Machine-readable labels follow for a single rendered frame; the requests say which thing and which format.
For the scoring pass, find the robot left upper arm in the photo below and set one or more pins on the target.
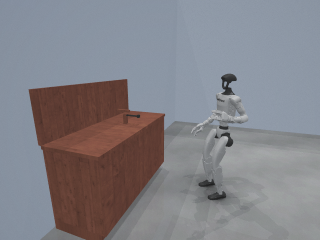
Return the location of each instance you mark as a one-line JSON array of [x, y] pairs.
[[237, 102]]

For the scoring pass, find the robot left thigh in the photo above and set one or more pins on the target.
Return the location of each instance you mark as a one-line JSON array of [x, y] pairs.
[[219, 150]]

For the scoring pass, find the right robot forearm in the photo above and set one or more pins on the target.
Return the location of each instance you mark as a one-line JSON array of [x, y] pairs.
[[209, 120]]

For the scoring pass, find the tap lever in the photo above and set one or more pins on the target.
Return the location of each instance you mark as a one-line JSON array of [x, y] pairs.
[[138, 116]]

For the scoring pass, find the left robot hand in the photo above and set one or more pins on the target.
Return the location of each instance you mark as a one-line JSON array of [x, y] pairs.
[[223, 116]]

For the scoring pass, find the right robot hand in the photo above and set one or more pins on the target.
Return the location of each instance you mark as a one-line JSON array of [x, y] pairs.
[[200, 128]]

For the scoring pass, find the right robot shin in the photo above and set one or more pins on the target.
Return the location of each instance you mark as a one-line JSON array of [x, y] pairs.
[[207, 169]]

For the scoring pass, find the counter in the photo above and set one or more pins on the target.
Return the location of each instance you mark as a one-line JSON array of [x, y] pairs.
[[97, 158]]

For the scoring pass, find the left robot forearm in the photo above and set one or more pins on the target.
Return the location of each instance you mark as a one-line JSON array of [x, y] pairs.
[[237, 119]]

